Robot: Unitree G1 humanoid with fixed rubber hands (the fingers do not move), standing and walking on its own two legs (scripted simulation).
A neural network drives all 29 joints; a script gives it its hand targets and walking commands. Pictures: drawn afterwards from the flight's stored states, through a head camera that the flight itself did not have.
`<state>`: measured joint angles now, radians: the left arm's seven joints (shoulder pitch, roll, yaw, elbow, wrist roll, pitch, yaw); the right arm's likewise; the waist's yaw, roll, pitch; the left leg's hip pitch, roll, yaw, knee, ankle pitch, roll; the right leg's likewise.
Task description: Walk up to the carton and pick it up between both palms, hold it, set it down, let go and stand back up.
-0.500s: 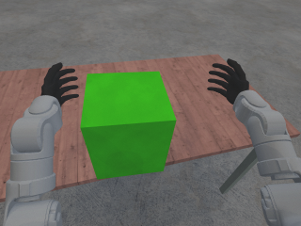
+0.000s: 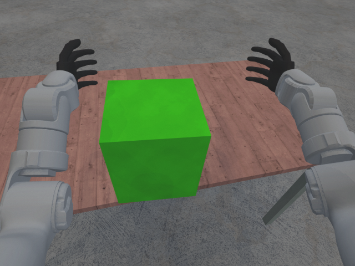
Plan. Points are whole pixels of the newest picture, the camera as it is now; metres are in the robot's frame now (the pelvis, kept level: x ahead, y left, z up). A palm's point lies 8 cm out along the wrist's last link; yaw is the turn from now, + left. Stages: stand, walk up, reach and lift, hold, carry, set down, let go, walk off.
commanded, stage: reach and lift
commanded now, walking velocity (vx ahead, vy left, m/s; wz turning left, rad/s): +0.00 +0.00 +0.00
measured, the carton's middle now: (154, 142) +0.41 +0.05 +0.05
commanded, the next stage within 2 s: none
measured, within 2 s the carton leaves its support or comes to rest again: neither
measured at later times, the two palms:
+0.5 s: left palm (85, 116) +0.40 +0.20 +0.14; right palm (255, 115) +0.42 -0.20 +0.14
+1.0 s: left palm (91, 124) +0.40 +0.19 +0.12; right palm (239, 118) +0.42 -0.16 +0.12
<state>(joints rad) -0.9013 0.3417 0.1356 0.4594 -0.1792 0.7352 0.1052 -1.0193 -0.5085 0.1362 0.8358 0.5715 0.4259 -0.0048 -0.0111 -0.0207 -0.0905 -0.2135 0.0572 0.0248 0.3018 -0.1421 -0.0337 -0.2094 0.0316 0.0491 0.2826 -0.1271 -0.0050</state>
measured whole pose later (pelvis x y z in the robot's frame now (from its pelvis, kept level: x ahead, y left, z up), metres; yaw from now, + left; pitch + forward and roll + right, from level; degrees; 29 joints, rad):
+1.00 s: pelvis +0.01 +0.00 +0.00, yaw +2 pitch +5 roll -1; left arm -0.65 0.14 0.10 0.57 -0.08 0.31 0.13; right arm -0.75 -0.26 0.04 0.87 0.34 0.10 -0.08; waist 0.01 -0.01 -0.08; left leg -0.26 0.05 -0.01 0.35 -0.17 -0.04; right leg -0.23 0.03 0.02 0.30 -0.15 0.00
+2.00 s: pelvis +0.01 +0.00 +0.00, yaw +2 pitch +2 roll -1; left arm -0.66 0.02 0.15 0.52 0.04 0.33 0.17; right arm -0.79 -0.16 0.02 0.86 0.29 0.11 -0.20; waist -0.01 -0.01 -0.03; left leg -0.22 0.05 -0.02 0.37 -0.19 -0.04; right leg -0.18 0.03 0.01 0.29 -0.15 0.00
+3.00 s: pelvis +0.01 +0.01 +0.00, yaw +2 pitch -4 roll -1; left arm -0.57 -0.11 0.28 0.35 0.33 0.40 0.04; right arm -0.67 -0.04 -0.22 0.80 -0.03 0.00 -0.08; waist -0.02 -0.06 0.01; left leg -0.07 0.04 -0.01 0.29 -0.16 -0.03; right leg -0.04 0.01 -0.01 0.25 -0.14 0.00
